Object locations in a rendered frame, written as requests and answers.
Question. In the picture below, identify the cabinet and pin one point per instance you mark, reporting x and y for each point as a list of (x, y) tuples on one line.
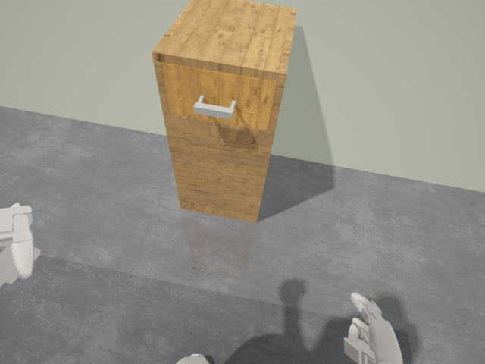
[(219, 168)]

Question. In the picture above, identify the drawer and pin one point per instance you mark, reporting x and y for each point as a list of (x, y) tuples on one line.
[(254, 96)]

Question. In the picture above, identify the right robot hand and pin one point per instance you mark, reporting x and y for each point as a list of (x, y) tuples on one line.
[(379, 340)]

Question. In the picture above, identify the left robot hand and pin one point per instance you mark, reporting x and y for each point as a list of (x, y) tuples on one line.
[(16, 240)]

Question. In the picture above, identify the handle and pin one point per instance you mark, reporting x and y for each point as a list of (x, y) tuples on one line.
[(213, 110)]

